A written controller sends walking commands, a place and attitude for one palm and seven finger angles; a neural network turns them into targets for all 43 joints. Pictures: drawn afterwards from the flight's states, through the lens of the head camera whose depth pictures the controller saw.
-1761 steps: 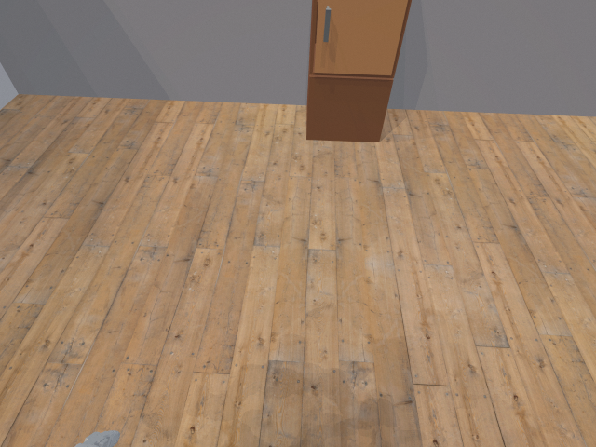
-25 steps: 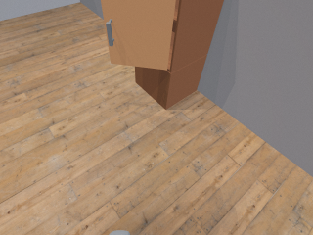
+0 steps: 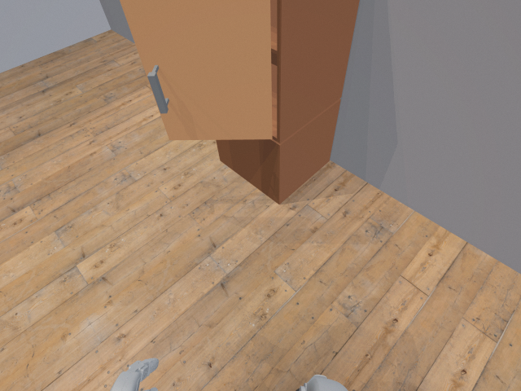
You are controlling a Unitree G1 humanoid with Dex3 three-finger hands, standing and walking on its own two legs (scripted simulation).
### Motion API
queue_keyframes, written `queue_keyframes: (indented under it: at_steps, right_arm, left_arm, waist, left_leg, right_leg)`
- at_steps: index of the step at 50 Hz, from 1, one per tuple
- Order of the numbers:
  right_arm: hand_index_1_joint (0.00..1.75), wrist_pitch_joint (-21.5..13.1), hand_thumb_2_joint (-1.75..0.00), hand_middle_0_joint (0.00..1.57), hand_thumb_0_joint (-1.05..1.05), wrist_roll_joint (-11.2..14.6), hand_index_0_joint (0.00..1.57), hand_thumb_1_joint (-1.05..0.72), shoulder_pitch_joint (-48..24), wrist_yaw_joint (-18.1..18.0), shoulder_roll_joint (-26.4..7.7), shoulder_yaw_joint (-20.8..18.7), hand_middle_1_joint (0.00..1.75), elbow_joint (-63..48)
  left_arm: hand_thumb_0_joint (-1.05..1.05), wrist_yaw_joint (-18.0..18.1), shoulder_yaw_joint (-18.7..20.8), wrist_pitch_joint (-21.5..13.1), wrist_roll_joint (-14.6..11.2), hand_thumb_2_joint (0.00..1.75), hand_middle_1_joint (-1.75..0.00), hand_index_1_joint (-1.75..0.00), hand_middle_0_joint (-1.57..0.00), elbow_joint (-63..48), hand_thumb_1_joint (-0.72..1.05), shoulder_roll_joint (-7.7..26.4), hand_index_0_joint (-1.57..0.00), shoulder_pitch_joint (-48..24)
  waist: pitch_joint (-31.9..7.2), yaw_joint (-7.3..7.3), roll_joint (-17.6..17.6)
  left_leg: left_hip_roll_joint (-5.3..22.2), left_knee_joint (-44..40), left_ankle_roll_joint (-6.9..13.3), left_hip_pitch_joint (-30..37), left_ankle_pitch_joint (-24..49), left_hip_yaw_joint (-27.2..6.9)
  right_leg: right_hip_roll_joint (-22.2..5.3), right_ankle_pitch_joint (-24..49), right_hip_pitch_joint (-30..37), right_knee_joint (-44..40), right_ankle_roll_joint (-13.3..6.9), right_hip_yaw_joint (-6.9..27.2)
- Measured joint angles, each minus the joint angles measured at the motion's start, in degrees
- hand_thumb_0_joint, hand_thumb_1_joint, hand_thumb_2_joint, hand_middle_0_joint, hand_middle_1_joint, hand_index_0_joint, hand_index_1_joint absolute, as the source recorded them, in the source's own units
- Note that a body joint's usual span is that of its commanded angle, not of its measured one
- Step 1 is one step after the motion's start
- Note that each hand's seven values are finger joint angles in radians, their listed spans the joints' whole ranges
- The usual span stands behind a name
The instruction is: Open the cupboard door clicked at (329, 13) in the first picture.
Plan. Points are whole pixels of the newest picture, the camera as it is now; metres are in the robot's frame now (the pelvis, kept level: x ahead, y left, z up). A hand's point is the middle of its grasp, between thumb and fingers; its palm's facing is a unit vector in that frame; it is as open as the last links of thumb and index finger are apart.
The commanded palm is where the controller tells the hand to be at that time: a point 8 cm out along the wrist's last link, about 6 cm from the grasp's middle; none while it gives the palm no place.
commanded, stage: take the last steps up to it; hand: left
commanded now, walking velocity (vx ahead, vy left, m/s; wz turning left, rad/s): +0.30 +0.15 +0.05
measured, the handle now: (160, 89) +0.96 +0.34 -0.10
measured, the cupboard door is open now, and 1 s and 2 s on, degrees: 43 43 43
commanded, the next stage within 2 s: come to a stop and stand still in 0.80 s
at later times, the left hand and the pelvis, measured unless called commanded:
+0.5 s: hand out of the picture +0.09 +0.19 -0.15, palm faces +0.20 -0.96 -0.19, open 7.3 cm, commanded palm none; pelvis +0.19 +0.03 +0.01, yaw +3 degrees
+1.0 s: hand (150, 231) +0.46 +0.28 -0.15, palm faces +0.00 -0.96 -0.27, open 7.3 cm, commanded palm none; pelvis +0.36 +0.08 +0.00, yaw -1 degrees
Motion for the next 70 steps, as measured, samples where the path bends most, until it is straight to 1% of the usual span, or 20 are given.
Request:
queue_keyframes:
  at_steps: [2, 4, 6, 8, 12, 17, 22, 27, 30, 32, 35, 41, 45, 49, 52, 55, 63, 65, 67, 70]
  right_arm:
    - [0.30, 0.4, -0.90, 0.20, 0.01, 0.5, 0.20, -0.91, 0.7, 0.2, 0.0, -0.2, 0.30, 1.2]
    - [0.30, 1.2, -0.89, 0.20, 0.01, 0.8, 0.20, -0.91, -0.2, 0.5, 0.0, -0.5, 0.30, 1.8]
    - [0.30, 1.9, -0.89, 0.20, 0.01, 0.7, 0.20, -0.91, -1.8, 0.6, -0.4, -1.1, 0.30, 1.6]
    - [0.30, 2.4, -0.90, 0.20, 0.01, 0.4, 0.19, -0.91, -4.1, 0.6, -1.0, -1.6, 0.30, 0.6]
    - [0.30, 2.3, -0.90, 0.20, 0.01, 0.1, 0.19, -0.91, -8.5, 1.0, -1.3, -2.1, 0.30, -2.3]
    - [0.30, 2.3, -0.90, 0.20, 0.01, 0.1, 0.19, -0.92, -13.4, 1.6, -2.2, -2.6, 0.30, -4.8]
    - [0.30, 2.4, -0.90, 0.20, 0.00, 0.2, 0.19, -0.92, -17.9, 2.6, -2.6, -2.3, 0.30, -6.4]
    - [0.30, 1.0, -0.90, 0.20, 0.01, 0.2, 0.19, -0.91, -21.4, 2.9, -2.0, -1.5, 0.30, -8.1]
    - [0.30, -1.0, -0.90, 0.20, 0.00, -0.2, 0.19, -0.91, -22.0, 1.8, -1.4, -1.2, 0.30, -9.4]
    - [0.30, -1.3, -0.90, 0.20, 0.00, -0.1, 0.19, -0.91, -21.2, 1.1, -0.6, -0.7, 0.30, -9.5]
    - [0.30, -1.2, -0.90, 0.20, 0.00, 0.0, 0.19, -0.91, -18.6, 0.1, 0.3, -0.2, 0.30, -8.7]
    - [0.30, -0.9, -0.89, 0.20, -0.02, 0.1, 0.20, -0.95, -12.8, -0.7, -1.7, -1.3, 0.30, -6.3]
    - [0.30, -0.1, -0.90, 0.20, -0.01, -0.2, 0.20, -0.94, -9.0, -0.4, -2.4, -1.2, 0.30, -4.3]
    - [0.30, 1.0, -0.90, 0.20, 0.00, 0.1, 0.19, -0.93, -5.7, -0.4, -2.0, -0.7, 0.30, -2.1]
    - [0.30, 2.8, -0.90, 0.20, 0.00, 0.9, 0.19, -0.92, -6.4, -0.5, -1.9, -0.6, 0.30, -1.0]
    - [0.30, 4.0, -0.90, 0.20, 0.01, 1.5, 0.19, -0.92, -8.1, -0.7, -0.7, -0.5, 0.30, -1.1]
    - [0.30, 5.1, -0.90, 0.20, 0.00, 1.4, 0.19, -0.91, -13.2, -0.4, 0.4, -1.3, 0.30, -4.0]
    - [0.30, 4.7, -0.90, 0.20, 0.00, 1.3, 0.19, -0.91, -13.9, -0.3, 0.2, -1.5, 0.30, -4.9]
    - [0.30, 4.0, -0.90, 0.20, 0.00, 0.8, 0.19, -0.91, -13.9, -0.4, 0.1, -1.7, 0.30, -5.6]
    - [0.30, 3.8, -0.90, 0.20, 0.00, 0.0, 0.19, -0.91, -13.8, -0.8, 1.0, -1.0, 0.30, -6.2]
  left_arm:
    - [0.01, 0.0, 0.0, -1.6, 0.2, 0.90, -0.30, -0.30, -0.19, -0.6, 0.91, -0.5, -0.20, -0.6]
    - [0.01, 0.2, -0.2, -2.8, -0.1, 0.90, -0.30, -0.30, -0.19, -0.8, 0.91, -1.1, -0.20, -0.4]
    - [0.01, 0.8, -0.3, -2.9, -0.4, 0.90, -0.30, -0.30, -0.20, -0.3, 0.91, -1.9, -0.20, 1.2]
    - [0.00, 1.2, -0.4, -3.0, -0.4, 0.90, -0.30, -0.30, -0.20, 0.9, 0.91, -2.5, -0.20, 3.4]
    - [-0.03, 2.3, 1.5, -4.1, -0.8, 0.90, -0.30, -0.30, -0.20, 3.0, 0.97, -0.8, -0.21, 7.3]
    - [-0.02, 1.6, 0.8, -4.2, -0.3, 0.90, -0.30, -0.30, -0.20, 7.0, 0.95, -0.6, -0.20, 12.9]
    - [0.00, 1.3, 0.0, -3.8, 0.1, 0.90, -0.30, -0.30, -0.20, 9.8, 0.93, -1.9, -0.20, 17.5]
    - [0.01, 1.4, -0.1, -2.8, 0.3, 0.90, -0.30, -0.30, -0.20, 11.8, 0.91, -2.4, -0.20, 21.1]
    - [0.01, 1.3, -0.3, -1.3, -0.3, 0.90, -0.30, -0.30, -0.20, 12.6, 0.91, -2.4, -0.20, 20.8]
    - [0.01, 1.5, -0.2, -0.5, -0.4, 0.90, -0.30, -0.30, -0.20, 12.0, 0.91, -1.9, -0.20, 18.6]
    - [0.01, 1.4, 0.3, -0.1, -0.2, 0.90, -0.30, -0.30, -0.20, 9.8, 0.91, -1.4, -0.20, 14.5]
    - [0.01, 1.6, 1.1, 0.0, 0.2, 0.90, -0.30, -0.30, -0.19, 4.5, 0.93, -0.3, -0.20, 7.4]
    - [0.01, 1.2, 1.1, -0.1, 0.2, 0.90, -0.30, -0.30, -0.19, 2.2, 0.93, 0.8, -0.20, 4.1]
    - [0.01, 1.3, 0.6, -1.1, 0.2, 0.90, -0.30, -0.30, -0.19, 0.9, 0.92, 1.5, -0.20, 3.1]
    - [0.01, 2.0, -0.7, -1.7, -0.1, 0.90, -0.30, -0.30, -0.19, 1.7, 0.92, 0.5, -0.20, 2.3]
    - [0.01, 2.6, -1.4, -1.2, -0.2, 0.90, -0.30, -0.30, -0.19, 2.3, 0.91, -0.4, -0.20, 1.8]
    - [-0.01, 3.0, -0.1, 0.8, -0.1, 0.90, -0.30, -0.30, -0.20, 2.9, 0.93, -0.4, -0.21, 1.8]
    - [0.00, 3.0, 0.2, 1.4, -0.1, 0.90, -0.30, -0.30, -0.20, 3.1, 0.93, 0.2, -0.21, 2.4]
    - [0.00, 2.9, 0.6, 2.4, -0.4, 0.90, -0.30, -0.30, -0.20, 3.3, 0.92, 0.9, -0.21, 3.2]
    - [0.00, 2.7, 1.2, 3.8, -0.5, 0.90, -0.30, -0.30, -0.20, 3.7, 0.92, 2.2, -0.20, 4.6]
  waist:
    - [0.8, 0.05, 0.8]
    - [1.8, -0.21, 1.0]
    - [1.8, 0.14, 1.0]
    - [1.3, 0.51, 0.8]
    - [0.0, 1.61, 0.0]
    - [-1.5, 3.17, 0.0]
    - [-1.5, 5.52, -0.1]
    - [-0.7, 7.34, -1.7]
    - [0.3, 6.32, -2.6]
    - [1.0, 6.28, -3.4]
    - [1.1, 5.74, -3.4]
    - [0.0, 3.96, -2.4]
    - [-0.2, 2.52, -1.5]
    - [-0.7, 1.57, -1.1]
    - [0.2, 0.33, 1.1]
    - [0.9, 0.22, 0.2]
    - [1.7, 1.84, -2.2]
    - [1.4, 2.04, -2.4]
    - [0.6, 2.05, -2.5]
    - [-0.4, 2.68, -4.1]
  left_leg:
    - [1.5, 10.7, -0.2, -3.1, -4.3, -0.5]
    - [1.9, 30.2, -0.3, -10.9, -5.6, -2.8]
    - [2.9, 42.7, -0.6, -18.1, -1.9, -3.6]
    - [4.8, 46.5, -1.3, -24.3, 2.8, -3.8]
    - [8.3, 42.7, -3.2, -32.3, 9.3, -4.8]
    - [9.9, 33.9, -4.9, -35.4, 13.6, -3.9]
    - [8.9, 23.2, -4.6, -33.4, 14.3, -1.5]
    - [5.8, 12.1, -2.4, -26.6, 12.3, 1.2]
    - [4.7, 14.4, 0.2, -24.9, 11.2, 2.0]
    - [4.1, 14.9, 0.8, -23.2, 8.7, 3.0]
    - [3.5, 11.1, 0.8, -19.1, 8.7, 3.8]
    - [2.2, 3.4, 1.5, -12.1, 9.3, 5.5]
    - [2.0, 2.5, 0.9, -9.3, 7.5, 5.9]
    - [2.7, 8.2, -0.5, -9.2, 2.1, 6.2]
    - [4.4, 18.1, -2.4, -13.1, -5.5, 2.1]
    - [4.5, 25.0, -3.5, -17.3, -8.3, -1.0]
    - [5.1, 22.0, -5.2, -20.8, -2.0, -3.1]
    - [5.2, 16.1, -5.0, -19.0, 3.1, -2.6]
    - [5.4, 13.0, -3.1, -18.4, 7.1, -2.9]
    - [4.6, 12.7, -0.9, -18.4, 6.8, -2.1]
  right_leg:
    - [1.1, 1.5, 2.5, -1.3, -2.5, -0.9]
    - [1.1, -1.7, 4.5, -0.1, -3.9, -2.3]
    - [1.3, -2.6, 7.7, -2.9, -3.7, -2.9]
    - [1.6, -1.5, 10.6, -7.2, -3.3, -3.0]
    - [2.1, 0.4, 15.6, -15.1, -3.3, -3.1]
    - [1.6, -0.1, 20.9, -20.2, -2.1, -2.9]
    - [0.2, -3.2, 25.2, -21.0, 0.1, -3.3]
    - [-2.3, -9.7, 27.0, -15.4, 3.3, -3.0]
    - [-3.4, -15.8, 19.0, 7.2, 1.7, 0.4]
    - [-2.5, -15.5, 11.6, 22.5, 0.3, 3.0]
    - [-2.1, -11.2, 3.0, 30.2, -0.1, 3.0]
    - [-2.4, -5.1, -3.6, 18.6, 0.4, 1.6]
    - [-1.6, -3.3, -0.9, 6.8, 0.2, 1.0]
    - [0.0, 2.4, 6.1, -4.7, -0.9, 1.0]
    - [1.7, -0.8, 7.4, -4.4, -2.5, -0.4]
    - [1.8, 0.0, 8.9, -7.0, -2.6, -0.6]
    - [0.9, 2.0, 10.4, -10.1, -0.9, -0.2]
    - [0.8, 1.5, 9.7, -8.5, -0.1, -0.1]
    - [0.8, -1.6, 8.0, -4.9, 0.8, 0.0]
    - [2.1, -10.4, 5.5, 4.2, 0.7, 4.2]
